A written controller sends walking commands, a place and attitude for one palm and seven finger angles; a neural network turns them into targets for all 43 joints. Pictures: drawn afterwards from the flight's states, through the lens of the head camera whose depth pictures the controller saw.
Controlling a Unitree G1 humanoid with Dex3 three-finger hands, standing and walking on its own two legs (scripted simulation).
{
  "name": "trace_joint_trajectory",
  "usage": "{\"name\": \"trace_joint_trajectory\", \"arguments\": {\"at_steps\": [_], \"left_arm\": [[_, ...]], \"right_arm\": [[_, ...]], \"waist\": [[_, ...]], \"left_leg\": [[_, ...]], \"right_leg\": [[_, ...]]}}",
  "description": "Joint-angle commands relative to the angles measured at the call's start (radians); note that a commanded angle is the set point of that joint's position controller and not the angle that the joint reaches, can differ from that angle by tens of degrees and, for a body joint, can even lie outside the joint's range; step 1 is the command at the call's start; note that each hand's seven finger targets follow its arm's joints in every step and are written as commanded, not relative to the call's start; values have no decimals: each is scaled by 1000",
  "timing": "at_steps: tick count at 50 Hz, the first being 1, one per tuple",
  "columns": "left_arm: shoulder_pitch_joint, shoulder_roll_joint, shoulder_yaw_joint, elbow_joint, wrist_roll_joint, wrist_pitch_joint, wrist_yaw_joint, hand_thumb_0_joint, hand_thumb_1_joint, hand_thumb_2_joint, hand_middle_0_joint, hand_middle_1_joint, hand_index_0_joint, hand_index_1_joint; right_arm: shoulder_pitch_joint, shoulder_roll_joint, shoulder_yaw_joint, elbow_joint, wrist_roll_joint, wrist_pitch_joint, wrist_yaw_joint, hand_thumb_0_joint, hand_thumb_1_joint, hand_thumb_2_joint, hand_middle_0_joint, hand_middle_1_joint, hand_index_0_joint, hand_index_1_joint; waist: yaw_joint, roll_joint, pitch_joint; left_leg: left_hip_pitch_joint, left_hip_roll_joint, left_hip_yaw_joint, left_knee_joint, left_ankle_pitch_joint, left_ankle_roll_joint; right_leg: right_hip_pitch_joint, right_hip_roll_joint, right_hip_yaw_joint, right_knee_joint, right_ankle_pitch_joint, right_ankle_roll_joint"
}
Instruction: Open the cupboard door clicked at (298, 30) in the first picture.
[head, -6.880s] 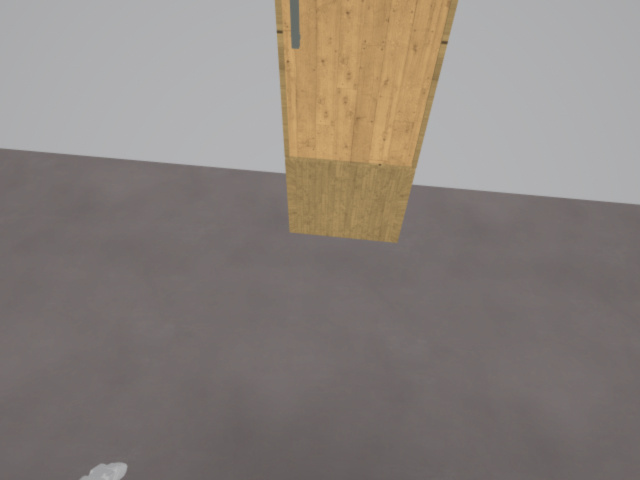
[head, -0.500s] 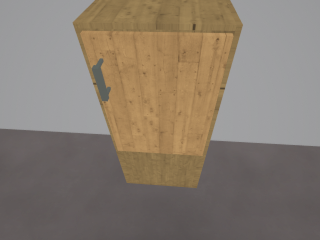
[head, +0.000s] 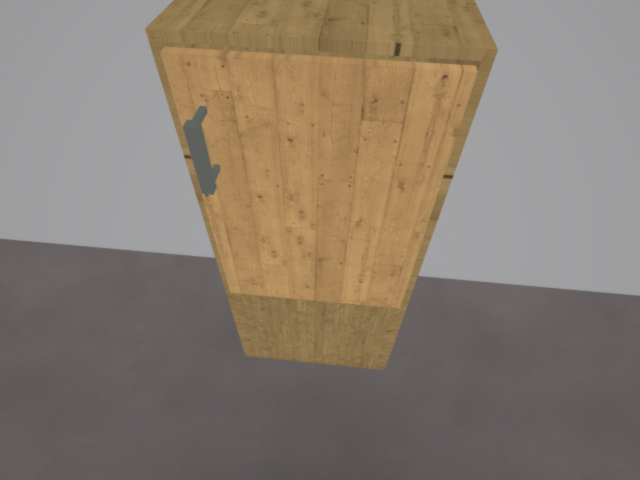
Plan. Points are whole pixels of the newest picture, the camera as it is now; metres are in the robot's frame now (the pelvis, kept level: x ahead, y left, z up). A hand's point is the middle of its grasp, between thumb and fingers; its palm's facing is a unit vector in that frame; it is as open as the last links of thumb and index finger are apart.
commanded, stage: look again from close up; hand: left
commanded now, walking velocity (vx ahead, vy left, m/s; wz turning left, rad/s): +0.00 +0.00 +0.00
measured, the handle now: (205, 151) +0.55 +0.22 +0.10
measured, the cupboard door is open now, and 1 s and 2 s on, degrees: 0 0 0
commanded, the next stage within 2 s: raise the hand with hooked fingers in 0.26 s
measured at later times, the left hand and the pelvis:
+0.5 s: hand (166, 448) +0.17 +0.20 -0.06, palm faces +0.26 -0.96 -0.13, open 7.5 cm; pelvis +0.00 +0.00 -0.01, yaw +3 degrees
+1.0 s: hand (151, 423) +0.18 +0.21 +0.00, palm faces -0.05 -1.00 -0.07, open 9.9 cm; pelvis -0.02 -0.01 -0.06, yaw +4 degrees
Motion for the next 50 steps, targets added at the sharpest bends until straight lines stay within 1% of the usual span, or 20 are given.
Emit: {"name": "trace_joint_trajectory", "arguments": {"at_steps": [1,17,18,19,20,21,22,23,25,26,28,30,31,33,36,38,41,44,46,50], "left_arm": [[17,132,31,-39,-2,-18,8,0,900,900,-200,-300,-200,-300],[-27,163,40,-53,-1,-17,4,0,900,900,-200,-300,-200,-300],[98,111,31,-3,0,-16,48,0,900,900,-200,-300,-200,-300],[-682,420,274,-1518,-189,-226,30,0,877,890,-202,-315,-202,-315],[-153,343,245,-1269,-107,-186,45,0,853,880,-203,-330,-203,-330],[130,90,127,-1108,-172,-74,56,0,830,870,-205,-345,-205,-345],[61,16,86,-1063,-184,-83,32,0,807,860,-207,-360,-207,-360],[16,41,122,-1069,-210,-144,1,0,783,850,-208,-375,-208,-375],[232,38,185,-908,-242,-277,-90,0,737,830,-212,-405,-212,-405],[300,36,199,-858,-253,-349,-155,0,713,820,-213,-420,-213,-420],[331,34,196,-902,-280,-506,-285,0,667,800,-217,-450,-217,-450],[283,113,233,-929,-279,-625,-407,0,620,780,-220,-480,-220,-480],[264,182,293,-900,-284,-638,-456,0,597,770,-222,-495,-222,-495],[194,207,331,-991,-345,-594,-501,0,550,750,-225,-525,-225,-525],[-15,262,369,-1205,-401,-529,-485,0,480,720,-230,-570,-230,-570],[-23,240,348,-1308,-384,-515,-450,0,433,700,-233,-600,-233,-600],[-100,223,275,-1377,-348,-499,-428,0,363,670,-238,-645,-238,-645],[-49,242,281,-1301,-326,-445,-443,0,293,640,-243,-690,-243,-690],[-37,278,328,-1200,-343,-386,-462,0,247,620,-247,-720,-247,-720],[9,325,414,-1194,-382,-321,-471,0,153,580,-253,-780,-253,-780]], "right_arm": [[45,-111,-22,-30,3,-18,-4,0,-900,-900,200,300,200,300],[0,-149,-29,-35,0,-22,-6,0,-900,-900,200,300,200,300],[-60,-135,-31,-92,13,-17,1,0,-900,-900,200,300,200,300],[-58,-267,-59,-462,71,-163,-32,0,-900,-900,200,300,200,300],[-116,-206,-38,-438,38,-251,-66,0,-900,-900,200,300,200,300],[-114,-156,-42,-438,48,-274,-58,0,-900,-900,200,300,200,300],[-66,-175,-46,-412,53,-280,-45,0,-900,-900,200,300,200,300],[-83,-209,-73,-471,40,-293,-35,0,-900,-900,200,300,200,300],[-94,-215,-92,-519,25,-302,-22,0,-900,-900,200,300,200,300],[-100,-217,-92,-555,32,-306,-5,0,-900,-900,200,300,200,300],[-128,-212,-99,-623,29,-311,19,0,-900,-900,200,300,200,300],[-147,-223,-105,-682,33,-318,37,0,-900,-900,200,300,200,300],[-131,-231,-110,-699,39,-311,40,0,-900,-900,200,300,200,300],[-145,-231,-103,-769,61,-296,24,0,-900,-900,200,300,200,300],[-114,-226,-87,-803,64,-281,-3,0,-900,-900,200,300,200,300],[-73,-205,-82,-788,62,-277,-15,0,-900,-900,200,300,200,300],[-53,-209,-62,-752,50,-277,-26,0,-900,-900,200,300,200,300],[-53,-208,-59,-727,57,-283,-34,0,-900,-900,200,300,200,300],[-69,-216,-51,-721,63,-279,-41,0,-900,-900,200,300,200,300],[-88,-207,-41,-741,65,-280,-44,0,-900,-900,200,300,200,300]], "waist": [[1,2,-3],[5,10,-22],[31,71,-8],[-54,203,-501],[44,312,-463],[8,259,-288],[-50,63,-120],[-50,-47,-26],[-7,-227,-36],[27,-169,-51],[48,-138,-136],[40,-103,-193],[45,-72,-200],[52,-97,-269],[28,34,-327],[6,79,-373],[-41,97,-337],[-44,82,-320],[-27,51,-275],[17,0,-348]], "left_leg": [[-63,117,-118,-92,102,19],[-36,127,-124,-99,178,19],[-75,146,-58,79,237,-8],[111,-15,-131,-17,424,-14],[150,23,-119,-12,581,-18],[69,44,-134,-12,568,-64],[-8,45,-135,16,450,-46],[-110,32,-148,62,309,-25],[-289,2,-124,159,100,-14],[-346,-18,-110,205,72,-23],[-444,-35,-82,306,27,-33],[-544,-47,-75,408,-14,-30],[-585,-48,-75,447,-30,-26],[-636,-56,-61,472,-83,-9],[-598,-40,-82,497,-66,2],[-532,-21,-92,500,7,10],[-494,-5,-126,495,74,17],[-496,-3,-132,469,54,17],[-517,-6,-139,446,26,12],[-511,-10,-130,395,45,10]], "right_leg": [[38,-135,156,-70,157,-18],[57,-139,144,-55,232,-14],[30,-196,156,-22,497,25],[181,-73,104,36,452,-10],[124,-44,82,73,255,-30],[1,-40,7,67,87,-11],[-110,-31,-17,48,77,14],[-167,-28,-32,45,71,23],[-248,-28,-34,104,-34,31],[-257,-34,-19,160,-48,18],[-292,-36,12,265,-68,11],[-324,-51,71,329,-92,7],[-334,-60,118,344,-125,1],[-316,-67,168,322,-239,18],[-320,-52,189,321,-265,23],[-299,-41,161,335,-132,27],[-332,-15,105,372,5,20],[-324,-18,86,339,-10,29],[-305,-15,91,308,-65,27],[-187,-41,101,257,-71,41]]}}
